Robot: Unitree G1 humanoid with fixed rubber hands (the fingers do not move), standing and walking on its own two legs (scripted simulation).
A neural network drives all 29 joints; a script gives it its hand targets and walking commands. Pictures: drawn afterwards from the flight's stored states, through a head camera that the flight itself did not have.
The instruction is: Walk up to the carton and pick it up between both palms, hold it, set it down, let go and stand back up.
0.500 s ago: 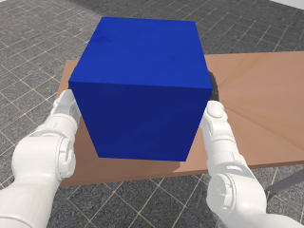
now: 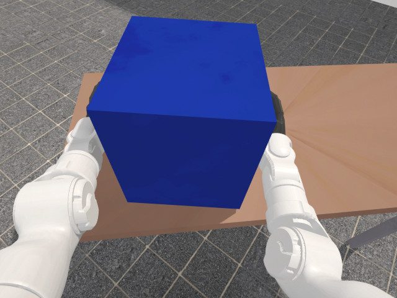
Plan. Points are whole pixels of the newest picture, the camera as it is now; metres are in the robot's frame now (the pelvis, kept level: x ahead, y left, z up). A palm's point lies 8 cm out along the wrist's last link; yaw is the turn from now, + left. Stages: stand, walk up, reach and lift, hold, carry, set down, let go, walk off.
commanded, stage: set down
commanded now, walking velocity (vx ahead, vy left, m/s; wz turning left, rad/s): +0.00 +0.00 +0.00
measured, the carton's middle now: (188, 117) +0.47 +0.01 +0.07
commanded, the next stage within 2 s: none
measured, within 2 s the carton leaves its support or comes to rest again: neither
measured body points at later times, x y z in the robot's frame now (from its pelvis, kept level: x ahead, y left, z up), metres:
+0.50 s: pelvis +0.00 +0.00 +0.00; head +0.06 +0.02 +0.45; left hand +0.47 +0.20 +0.09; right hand +0.42 -0.16 +0.09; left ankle -0.01 +0.13 -0.74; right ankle -0.01 -0.14 -0.74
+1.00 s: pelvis +0.00 +0.00 +0.00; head +0.07 +0.02 +0.44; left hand +0.47 +0.20 +0.08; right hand +0.42 -0.16 +0.07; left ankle -0.01 +0.13 -0.74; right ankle -0.01 -0.13 -0.74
